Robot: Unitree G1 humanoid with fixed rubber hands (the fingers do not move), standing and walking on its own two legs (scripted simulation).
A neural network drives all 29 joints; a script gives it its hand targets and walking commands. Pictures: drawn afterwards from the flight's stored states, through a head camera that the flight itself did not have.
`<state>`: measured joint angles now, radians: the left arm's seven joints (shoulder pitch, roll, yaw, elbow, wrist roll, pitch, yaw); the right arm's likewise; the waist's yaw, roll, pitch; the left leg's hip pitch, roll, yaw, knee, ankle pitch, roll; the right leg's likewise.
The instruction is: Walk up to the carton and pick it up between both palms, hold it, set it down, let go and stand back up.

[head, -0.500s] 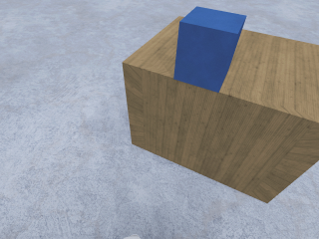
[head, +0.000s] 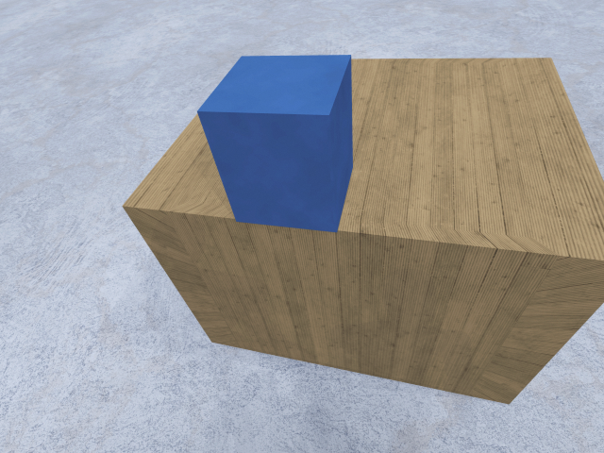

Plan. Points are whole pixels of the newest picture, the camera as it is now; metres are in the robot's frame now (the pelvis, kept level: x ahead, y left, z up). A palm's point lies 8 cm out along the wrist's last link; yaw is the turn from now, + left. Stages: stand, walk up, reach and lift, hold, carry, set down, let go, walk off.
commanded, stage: walk up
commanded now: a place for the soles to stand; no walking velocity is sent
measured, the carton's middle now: (289, 144) +0.65 +0.05 +0.07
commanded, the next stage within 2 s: none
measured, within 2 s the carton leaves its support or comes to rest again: neither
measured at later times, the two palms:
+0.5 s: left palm out of the picture +0.17 +0.28 -0.15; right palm (466, 397) +0.24 -0.20 -0.11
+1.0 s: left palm (197, 335) +0.35 +0.23 -0.09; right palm (487, 368) +0.28 -0.24 -0.11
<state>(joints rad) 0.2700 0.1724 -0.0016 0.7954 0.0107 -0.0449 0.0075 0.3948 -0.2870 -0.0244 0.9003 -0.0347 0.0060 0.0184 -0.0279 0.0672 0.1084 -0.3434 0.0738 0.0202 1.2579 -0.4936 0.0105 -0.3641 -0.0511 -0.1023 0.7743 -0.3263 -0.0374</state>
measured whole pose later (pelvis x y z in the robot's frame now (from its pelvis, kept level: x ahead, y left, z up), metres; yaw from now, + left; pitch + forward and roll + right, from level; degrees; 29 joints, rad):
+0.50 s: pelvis +0.17 +0.03 +0.00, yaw +2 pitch -4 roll +1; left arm 0.35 0.26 0.02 0.91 0.05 0.01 -0.01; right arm 0.29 -0.15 0.01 0.81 -0.02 -0.04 -0.02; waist 0.00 -0.09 0.12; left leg -0.35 0.04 0.14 0.76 -0.33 0.03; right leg -0.43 -0.06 -0.01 1.13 -0.51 0.01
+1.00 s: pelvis +0.21 +0.01 +0.02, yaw +3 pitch -3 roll +1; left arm 0.07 0.18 -0.04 0.88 0.00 0.02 -0.01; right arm 0.23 -0.23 0.02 0.92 0.01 0.00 0.00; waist -0.04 0.00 0.08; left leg -0.23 0.05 0.06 0.57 -0.28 -0.02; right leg -0.30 -0.05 -0.08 0.58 -0.23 -0.02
